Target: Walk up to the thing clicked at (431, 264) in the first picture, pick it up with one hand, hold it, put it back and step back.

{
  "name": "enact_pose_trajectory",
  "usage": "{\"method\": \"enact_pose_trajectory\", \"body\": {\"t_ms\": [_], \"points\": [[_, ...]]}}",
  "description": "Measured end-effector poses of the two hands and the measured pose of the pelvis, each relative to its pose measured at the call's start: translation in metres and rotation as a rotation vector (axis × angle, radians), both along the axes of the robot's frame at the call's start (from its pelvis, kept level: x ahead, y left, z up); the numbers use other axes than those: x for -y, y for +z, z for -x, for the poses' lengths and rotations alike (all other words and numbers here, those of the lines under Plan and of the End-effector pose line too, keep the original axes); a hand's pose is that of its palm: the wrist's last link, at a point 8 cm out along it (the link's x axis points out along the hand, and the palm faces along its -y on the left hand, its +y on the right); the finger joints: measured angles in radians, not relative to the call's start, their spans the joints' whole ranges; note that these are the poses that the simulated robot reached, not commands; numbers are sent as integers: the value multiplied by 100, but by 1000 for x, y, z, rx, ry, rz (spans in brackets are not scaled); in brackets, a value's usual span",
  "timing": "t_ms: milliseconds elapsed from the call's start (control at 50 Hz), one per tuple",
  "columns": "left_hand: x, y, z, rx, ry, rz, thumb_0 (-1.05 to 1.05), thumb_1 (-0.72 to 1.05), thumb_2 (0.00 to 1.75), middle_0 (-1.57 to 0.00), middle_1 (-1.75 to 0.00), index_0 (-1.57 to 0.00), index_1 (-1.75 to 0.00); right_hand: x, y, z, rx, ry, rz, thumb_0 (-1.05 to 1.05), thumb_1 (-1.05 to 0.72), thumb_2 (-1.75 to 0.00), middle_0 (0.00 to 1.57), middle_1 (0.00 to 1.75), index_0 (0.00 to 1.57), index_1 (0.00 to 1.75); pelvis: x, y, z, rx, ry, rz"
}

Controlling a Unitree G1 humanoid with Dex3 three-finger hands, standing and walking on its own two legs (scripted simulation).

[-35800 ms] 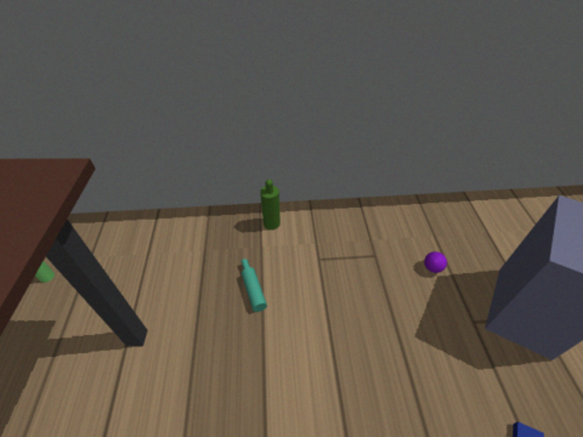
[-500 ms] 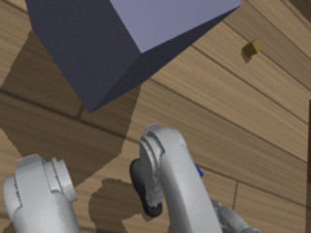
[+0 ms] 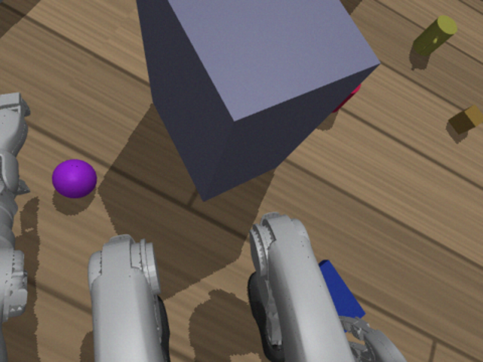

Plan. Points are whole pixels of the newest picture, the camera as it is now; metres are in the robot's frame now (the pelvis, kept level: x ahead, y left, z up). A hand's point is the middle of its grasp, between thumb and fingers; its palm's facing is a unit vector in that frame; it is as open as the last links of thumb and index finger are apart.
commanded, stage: withdraw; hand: left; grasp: from above
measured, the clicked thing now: (75, 178) +0.48 +0.30 -0.30
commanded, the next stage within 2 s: home in 0.46 s
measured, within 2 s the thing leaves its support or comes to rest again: neither
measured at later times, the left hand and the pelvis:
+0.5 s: hand (37, 173) +0.45 +0.32 -0.17, palm faces -0.43 -0.06 -0.90, open 14.1 cm; pelvis -0.01 +0.00 -0.01, yaw +1 degrees
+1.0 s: hand out of the picture +0.37 +0.30 -0.02, palm faces -0.35 -0.44 -0.83, open 10.2 cm; pelvis +0.00 +0.00 +0.09, yaw +4 degrees
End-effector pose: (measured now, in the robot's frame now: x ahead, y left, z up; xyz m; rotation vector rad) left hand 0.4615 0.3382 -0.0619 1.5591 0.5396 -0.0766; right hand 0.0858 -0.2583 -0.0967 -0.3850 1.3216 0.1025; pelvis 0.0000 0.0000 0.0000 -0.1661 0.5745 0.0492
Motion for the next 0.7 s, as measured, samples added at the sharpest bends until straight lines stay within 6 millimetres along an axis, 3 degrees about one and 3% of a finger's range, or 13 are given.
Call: {"method": "enact_pose_trajectory", "body": {"t_ms": [80, 160, 360, 520, 600, 700], "points": [[5, 22, 8, -74, -10, 38, 0, -53, 102, -8, -101, -8, -102, 3, 11, -6, 17, -13, 9, 0, -91, -90, 21, 30, 21, 30, 2, 16, 5, 1, 14, -17], [9, 23, 14, -127, -38, 75, 0, -54, 103, -8, -102, -7, -103, 12, 24, -4, 22, -14, 60, 0, -91, -90, 21, 30, 21, 30, 5, 24, 10, 8, 22, -24], [5, -23, 20, -137, -136, 101, 0, -54, 103, -8, -101, -7, -103, 32, 28, 21, -73, 7, 202, 0, -91, -90, 20, 30, 20, 30, 7, 6, 14, 20, 22, -17], [14, -55, 7, -26, -166, 99, 0, -52, 101, -9, -101, -8, -102, 21, 8, 41, -121, -23, 202, 0, -91, -90, 20, 30, 21, 30, 3, -16, 12, 25, 18, 0], [14, -45, 1, 51, -136, 67, 0, -50, 99, -11, -99, -11, -99, 12, 0, 43, -116, -62, 162, 0, -91, -90, 21, 30, 21, 30, 2, -16, 8, 6, 17, -5], [5, -14, -1, 56, -55, 23, 0, -41, 94, -16, -91, -16, -91, 1, -2, 35, -89, -90, 97, 0, -90, -90, 21, 30, 21, 30, 2, -4, 5, -26, 17, -16]]}}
